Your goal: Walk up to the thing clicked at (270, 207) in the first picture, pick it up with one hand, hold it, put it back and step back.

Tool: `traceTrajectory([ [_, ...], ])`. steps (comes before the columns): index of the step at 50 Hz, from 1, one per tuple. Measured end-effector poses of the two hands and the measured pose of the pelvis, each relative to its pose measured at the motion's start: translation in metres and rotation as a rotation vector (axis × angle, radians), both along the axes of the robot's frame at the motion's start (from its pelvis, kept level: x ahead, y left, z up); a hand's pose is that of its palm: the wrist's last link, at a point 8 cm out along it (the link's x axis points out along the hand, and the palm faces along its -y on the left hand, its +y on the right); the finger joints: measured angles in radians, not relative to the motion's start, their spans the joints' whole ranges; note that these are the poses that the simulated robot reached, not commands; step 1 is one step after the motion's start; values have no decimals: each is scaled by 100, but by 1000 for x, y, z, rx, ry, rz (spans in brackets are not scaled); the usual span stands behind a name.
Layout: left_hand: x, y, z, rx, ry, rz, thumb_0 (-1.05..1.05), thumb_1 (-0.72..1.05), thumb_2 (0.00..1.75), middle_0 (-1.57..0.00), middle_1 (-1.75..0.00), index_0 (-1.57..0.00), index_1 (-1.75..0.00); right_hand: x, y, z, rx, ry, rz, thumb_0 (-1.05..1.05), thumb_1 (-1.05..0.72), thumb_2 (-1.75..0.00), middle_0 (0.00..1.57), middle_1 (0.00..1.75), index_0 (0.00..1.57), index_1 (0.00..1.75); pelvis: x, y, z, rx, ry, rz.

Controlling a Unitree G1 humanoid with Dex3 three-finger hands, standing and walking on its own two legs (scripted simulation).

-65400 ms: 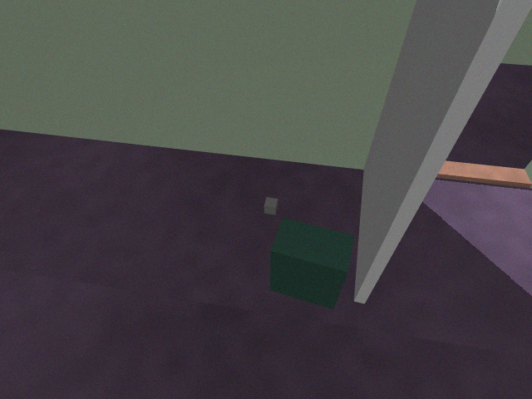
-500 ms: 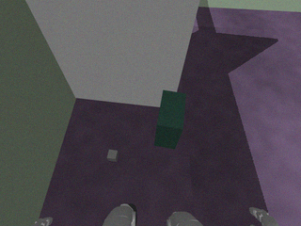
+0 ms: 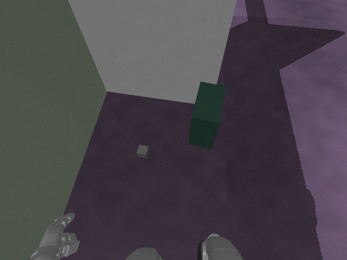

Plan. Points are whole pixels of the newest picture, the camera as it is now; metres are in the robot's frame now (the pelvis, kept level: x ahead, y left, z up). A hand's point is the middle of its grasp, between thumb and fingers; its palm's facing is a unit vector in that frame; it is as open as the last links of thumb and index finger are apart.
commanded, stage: step back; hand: left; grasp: from above
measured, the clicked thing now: (143, 151) +0.68 +0.24 -0.73
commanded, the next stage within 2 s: none
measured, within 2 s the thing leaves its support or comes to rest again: neither
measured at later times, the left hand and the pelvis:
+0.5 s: hand out of the picture -0.06 +0.24 -0.12, palm faces -0.07 -0.90 -0.43, open 7.4 cm; pelvis -0.14 -0.03 +0.01, yaw -5 degrees
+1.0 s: hand out of the picture -0.22 +0.27 -0.14, palm faces -0.01 -0.92 -0.39, open 7.4 cm; pelvis -0.31 +0.00 +0.01, yaw -2 degrees
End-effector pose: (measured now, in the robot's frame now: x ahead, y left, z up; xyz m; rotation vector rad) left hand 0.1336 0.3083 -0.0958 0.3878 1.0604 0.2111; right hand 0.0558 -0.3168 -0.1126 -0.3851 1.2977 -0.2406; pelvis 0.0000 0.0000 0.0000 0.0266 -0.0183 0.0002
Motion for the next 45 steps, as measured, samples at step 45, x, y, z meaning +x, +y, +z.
traceTrajectory([
  [45,-305,4,-5,-36,59,60,1,91,90,-20,-30,-20,-30,-258,11,23,5,-70,51,1,-90,-90,20,30,21,30,-274,0,9,-46,-23,6],
])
